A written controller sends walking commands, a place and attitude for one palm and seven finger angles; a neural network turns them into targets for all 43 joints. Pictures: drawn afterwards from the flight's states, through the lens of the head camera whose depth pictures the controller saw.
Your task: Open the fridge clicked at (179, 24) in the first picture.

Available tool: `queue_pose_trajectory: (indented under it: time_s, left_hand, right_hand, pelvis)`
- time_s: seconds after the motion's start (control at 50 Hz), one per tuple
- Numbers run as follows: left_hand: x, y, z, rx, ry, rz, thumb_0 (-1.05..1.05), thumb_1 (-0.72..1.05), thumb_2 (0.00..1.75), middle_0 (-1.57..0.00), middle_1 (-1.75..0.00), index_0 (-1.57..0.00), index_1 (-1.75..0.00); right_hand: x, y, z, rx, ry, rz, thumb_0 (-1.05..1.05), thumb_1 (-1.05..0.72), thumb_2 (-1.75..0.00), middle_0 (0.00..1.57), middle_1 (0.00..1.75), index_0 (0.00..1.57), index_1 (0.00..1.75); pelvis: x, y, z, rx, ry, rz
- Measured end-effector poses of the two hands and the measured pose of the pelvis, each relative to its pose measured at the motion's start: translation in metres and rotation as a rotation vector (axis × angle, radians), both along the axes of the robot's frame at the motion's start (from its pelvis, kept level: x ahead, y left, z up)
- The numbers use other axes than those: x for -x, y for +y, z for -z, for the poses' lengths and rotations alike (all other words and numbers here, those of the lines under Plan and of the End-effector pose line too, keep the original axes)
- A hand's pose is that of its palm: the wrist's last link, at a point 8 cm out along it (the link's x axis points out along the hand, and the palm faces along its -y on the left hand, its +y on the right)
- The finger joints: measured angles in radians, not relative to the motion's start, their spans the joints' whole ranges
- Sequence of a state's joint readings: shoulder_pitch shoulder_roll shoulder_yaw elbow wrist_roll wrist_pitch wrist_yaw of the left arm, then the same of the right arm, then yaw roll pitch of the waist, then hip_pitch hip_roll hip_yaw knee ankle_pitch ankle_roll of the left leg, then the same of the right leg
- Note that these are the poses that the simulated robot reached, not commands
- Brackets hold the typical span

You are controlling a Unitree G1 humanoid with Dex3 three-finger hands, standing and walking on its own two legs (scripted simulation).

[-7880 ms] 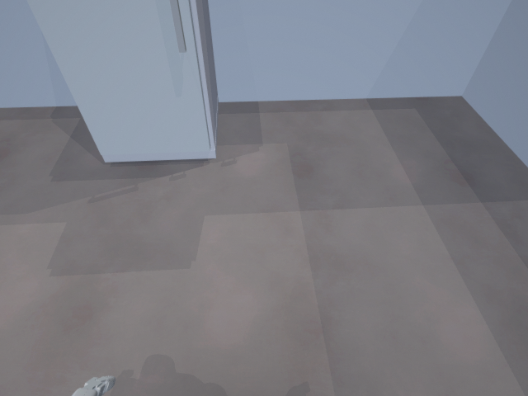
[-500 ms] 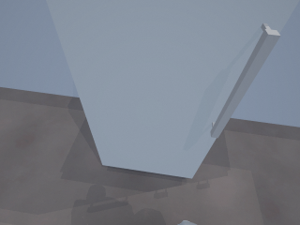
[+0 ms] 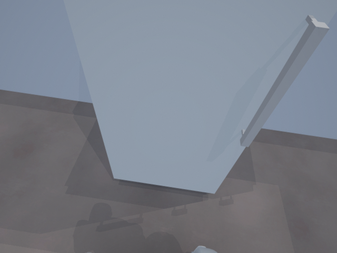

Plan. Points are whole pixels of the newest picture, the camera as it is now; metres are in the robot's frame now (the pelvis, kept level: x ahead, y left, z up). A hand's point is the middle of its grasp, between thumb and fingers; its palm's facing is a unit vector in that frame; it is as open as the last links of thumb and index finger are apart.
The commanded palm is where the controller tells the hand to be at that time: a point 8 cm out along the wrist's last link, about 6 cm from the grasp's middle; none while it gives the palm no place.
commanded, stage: come to a stop and stand still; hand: right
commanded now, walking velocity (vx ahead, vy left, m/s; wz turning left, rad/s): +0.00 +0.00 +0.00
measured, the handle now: (269, 95) +0.51 -0.25 +0.12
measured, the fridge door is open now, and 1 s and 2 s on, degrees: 0 0 0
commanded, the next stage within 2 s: look again from close up in 1.36 s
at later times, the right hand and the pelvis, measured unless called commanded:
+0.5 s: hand out of the picture -0.04 -0.17 -0.16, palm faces +0.06 +0.98 -0.19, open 7.3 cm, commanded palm none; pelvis -0.05 +0.01 +0.02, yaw +0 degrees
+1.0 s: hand out of the picture -0.07 -0.17 -0.16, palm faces +0.02 +0.98 -0.17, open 7.4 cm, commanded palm none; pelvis -0.06 -0.01 +0.01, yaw +0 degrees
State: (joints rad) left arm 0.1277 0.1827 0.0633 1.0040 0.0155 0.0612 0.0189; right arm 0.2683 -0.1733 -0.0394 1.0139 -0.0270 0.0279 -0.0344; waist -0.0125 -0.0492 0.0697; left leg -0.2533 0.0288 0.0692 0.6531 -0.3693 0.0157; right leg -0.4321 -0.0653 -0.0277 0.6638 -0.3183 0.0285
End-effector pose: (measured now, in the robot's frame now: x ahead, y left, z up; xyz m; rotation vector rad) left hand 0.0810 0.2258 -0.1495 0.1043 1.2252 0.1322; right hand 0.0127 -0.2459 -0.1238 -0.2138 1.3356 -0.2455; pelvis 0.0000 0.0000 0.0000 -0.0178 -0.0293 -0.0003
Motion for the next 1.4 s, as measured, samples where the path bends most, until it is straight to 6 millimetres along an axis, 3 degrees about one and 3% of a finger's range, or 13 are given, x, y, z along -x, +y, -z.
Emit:
queue_pose_trajectory:
  time_s: [0.1, 0.2, 0.34, 0.56, 0.7, 0.8, 0.88, 0.96, 1.14, 1.26, 1.4]
  left_hand:
    - [0.033, 0.018, -0.009, -0.009, 0.056, -0.022, 0.00, 0.91, 0.90, -0.20, -0.30, -0.20, -0.30]
    - [0.067, 0.023, -0.013, -0.035, 0.112, -0.027, 0.00, 0.91, 0.90, -0.20, -0.30, -0.20, -0.30]
    - [0.107, 0.008, -0.022, -0.050, 0.171, 0.010, 0.00, 0.91, 0.90, -0.20, -0.30, -0.20, -0.30]
    - [0.147, -0.012, -0.019, 0.002, 0.187, 0.000, 0.00, 0.91, 0.90, -0.20, -0.30, -0.20, -0.30]
    - [0.173, -0.019, -0.019, 0.015, 0.240, -0.020, 0.00, 0.91, 0.90, -0.20, -0.30, -0.20, -0.30]
    - [0.187, -0.021, -0.020, 0.010, 0.274, -0.035, 0.00, 0.91, 0.90, -0.20, -0.30, -0.20, -0.30]
    - [0.189, -0.023, -0.021, 0.008, 0.284, -0.036, 0.00, 0.91, 0.90, -0.20, -0.30, -0.20, -0.30]
    - [0.177, -0.027, -0.014, 0.008, 0.230, -0.034, 0.00, 0.91, 0.90, -0.20, -0.30, -0.20, -0.30]
    - [0.142, -0.051, -0.008, 0.036, 0.104, -0.006, 0.01, 0.92, 0.90, -0.20, -0.30, -0.20, -0.30]
    - [0.135, -0.049, -0.009, 0.030, 0.100, 0.004, 0.01, 0.92, 0.90, -0.20, -0.30, -0.20, -0.30]
    - [0.132, -0.038, -0.013, 0.003, 0.124, 0.010, 0.01, 0.91, 0.90, -0.20, -0.30, -0.20, -0.30]
  right_hand:
    - [0.013, 0.020, -0.008, -0.024, 0.004, -0.006, 0.00, -0.90, -0.90, 0.20, 0.30, 0.20, 0.30]
    - [0.018, 0.033, -0.002, -0.064, -0.004, -0.018, 0.01, -0.91, -0.90, 0.20, 0.30, 0.21, 0.30]
    - [0.036, 0.031, 0.007, -0.100, -0.004, 0.013, 0.01, -0.93, -0.89, 0.20, 0.30, 0.21, 0.30]
    - [0.078, 0.031, 0.001, -0.105, 0.046, 0.013, 0.00, -0.91, -0.90, 0.20, 0.30, 0.20, 0.30]
    - [0.104, 0.035, 0.002, -0.116, 0.108, 0.027, 0.00, -0.91, -0.90, 0.20, 0.30, 0.20, 0.30]
    - [0.111, 0.039, 0.004, -0.132, 0.130, 0.033, 0.00, -0.90, -0.90, 0.20, 0.30, 0.20, 0.30]
    - [0.108, 0.040, 0.006, -0.136, 0.127, 0.023, 0.00, -0.90, -0.90, 0.20, 0.30, 0.20, 0.30]
    - [0.099, 0.034, 0.009, -0.131, 0.098, -0.010, 0.00, -0.90, -0.90, 0.20, 0.30, 0.20, 0.30]
    - [0.055, 0.000, 0.000, -0.070, -0.026, -0.031, 0.01, -0.91, -0.90, 0.20, 0.30, 0.21, 0.30]
    - [0.039, -0.011, -0.008, -0.047, -0.061, -0.038, 0.01, -0.91, -0.90, 0.20, 0.30, 0.20, 0.30]
    - [0.039, -0.007, -0.006, -0.062, -0.025, -0.040, 0.00, -0.91, -0.90, 0.20, 0.30, 0.20, 0.30]
  pelvis:
    - [0.007, 0.010, -0.011, 0.008, 0.013, 0.000]
    - [0.018, 0.013, -0.013, -0.008, 0.029, 0.007]
    - [0.037, 0.012, -0.016, -0.016, 0.009, 0.014]
    - [0.057, 0.006, -0.020, -0.010, -0.008, 0.004]
    - [0.062, 0.004, -0.020, -0.009, 0.009, 0.001]
    - [0.061, 0.002, -0.019, -0.010, 0.016, 0.000]
    - [0.059, -0.001, -0.018, -0.015, 0.019, -0.003]
    - [0.058, -0.009, -0.013, -0.026, 0.020, 0.001]
    - [0.045, -0.024, -0.013, -0.013, 0.002, 0.004]
    - [0.042, -0.028, -0.015, -0.007, -0.001, -0.001]
    - [0.041, -0.027, -0.016, -0.003, 0.002, -0.003]
